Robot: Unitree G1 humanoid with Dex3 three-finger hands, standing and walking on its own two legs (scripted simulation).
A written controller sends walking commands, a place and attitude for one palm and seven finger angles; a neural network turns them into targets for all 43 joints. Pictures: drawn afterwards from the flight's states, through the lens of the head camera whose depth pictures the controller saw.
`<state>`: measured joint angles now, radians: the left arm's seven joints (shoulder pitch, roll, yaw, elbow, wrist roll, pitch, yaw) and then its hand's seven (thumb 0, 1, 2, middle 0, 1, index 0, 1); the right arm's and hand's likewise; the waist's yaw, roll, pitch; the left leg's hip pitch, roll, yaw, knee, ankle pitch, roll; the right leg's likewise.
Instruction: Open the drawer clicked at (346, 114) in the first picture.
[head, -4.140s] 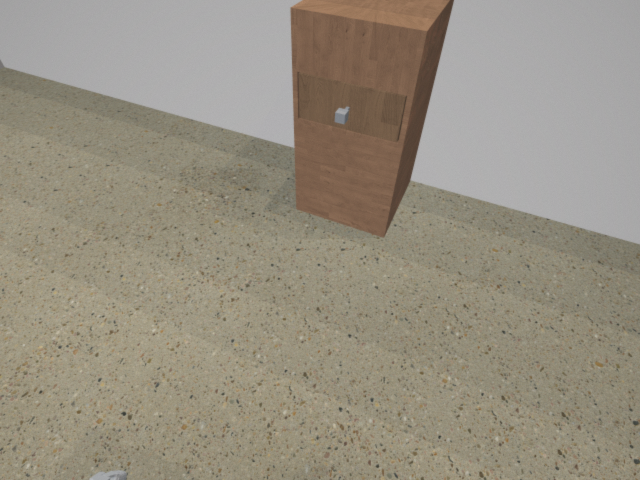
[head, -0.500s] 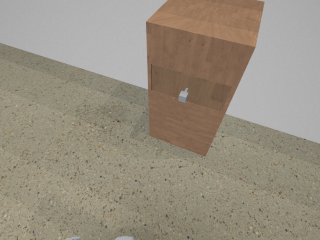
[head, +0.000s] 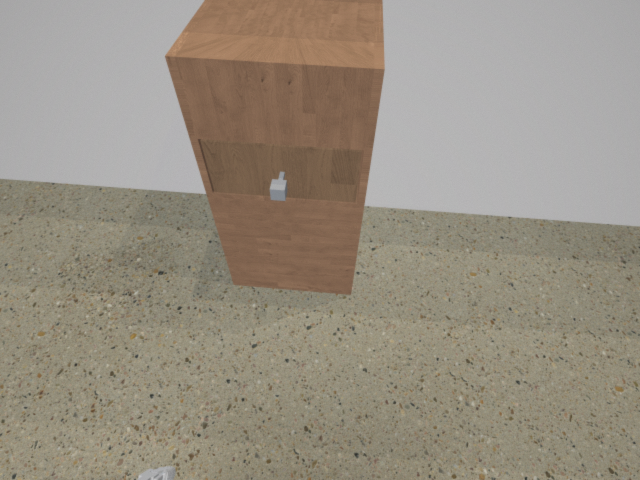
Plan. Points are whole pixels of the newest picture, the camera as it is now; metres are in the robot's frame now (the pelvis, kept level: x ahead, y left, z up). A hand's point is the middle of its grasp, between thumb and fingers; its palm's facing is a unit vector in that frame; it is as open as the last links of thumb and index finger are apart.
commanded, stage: take the last steps up to it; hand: left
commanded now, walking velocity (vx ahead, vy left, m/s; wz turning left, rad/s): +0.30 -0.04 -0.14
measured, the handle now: (280, 184) +0.79 +0.12 -0.20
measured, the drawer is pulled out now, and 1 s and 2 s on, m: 0.00 0.00 0.00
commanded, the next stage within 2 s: come to a stop and stand still in 0.82 s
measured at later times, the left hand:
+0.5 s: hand out of the picture +0.05 +0.20 -0.18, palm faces -0.02 -0.99 -0.14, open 7.4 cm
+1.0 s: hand (261, 360) +0.32 +0.11 -0.16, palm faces -0.01 -0.98 -0.22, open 7.2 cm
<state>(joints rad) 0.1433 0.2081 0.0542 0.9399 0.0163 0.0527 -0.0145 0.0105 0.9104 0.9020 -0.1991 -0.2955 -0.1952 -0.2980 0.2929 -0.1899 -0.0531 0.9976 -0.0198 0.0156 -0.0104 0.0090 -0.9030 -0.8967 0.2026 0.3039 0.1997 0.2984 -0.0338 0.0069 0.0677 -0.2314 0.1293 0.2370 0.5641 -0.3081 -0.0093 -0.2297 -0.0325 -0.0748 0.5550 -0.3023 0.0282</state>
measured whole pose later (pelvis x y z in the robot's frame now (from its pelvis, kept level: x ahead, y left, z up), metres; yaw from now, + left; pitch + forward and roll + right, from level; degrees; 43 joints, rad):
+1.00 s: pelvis +0.22 -0.06 +0.00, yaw -4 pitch -1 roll +0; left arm 0.16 0.14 0.06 1.03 0.01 -0.07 0.03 -0.01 0.95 0.90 -0.20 -0.30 -0.20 -0.30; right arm 0.35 -0.14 -0.05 1.13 -0.02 0.00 -0.01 0.01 -0.91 -0.90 0.20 0.30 0.19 0.30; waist -0.03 0.04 0.05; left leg -0.39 0.11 0.07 1.07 -0.41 -0.02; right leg -0.29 -0.03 -0.19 0.50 -0.21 -0.06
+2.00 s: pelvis +0.23 -0.11 +0.00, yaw -4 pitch -1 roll +0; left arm 0.30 0.12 0.01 1.13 0.00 0.01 0.03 0.02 0.92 0.90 -0.20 -0.30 -0.20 -0.30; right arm 0.38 -0.14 -0.02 1.18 -0.02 0.03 -0.02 0.01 -0.91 -0.90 0.20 0.30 0.19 0.30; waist -0.03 0.01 0.03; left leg -0.26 0.10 0.05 0.44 -0.15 -0.06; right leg -0.11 0.03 -0.08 0.46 -0.33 -0.05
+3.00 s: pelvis +0.28 -0.10 +0.00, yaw -6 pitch +0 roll -1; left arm 0.36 0.15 -0.01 1.04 0.01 -0.04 0.05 0.01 0.91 0.90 -0.20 -0.30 -0.20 -0.30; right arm 0.24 -0.18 -0.02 1.01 -0.01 -0.02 -0.02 0.01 -0.92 -0.90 0.20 0.30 0.20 0.30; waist -0.01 0.00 0.04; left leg -0.26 0.03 0.07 0.59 -0.26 0.03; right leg -0.14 0.03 -0.04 0.63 -0.37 -0.03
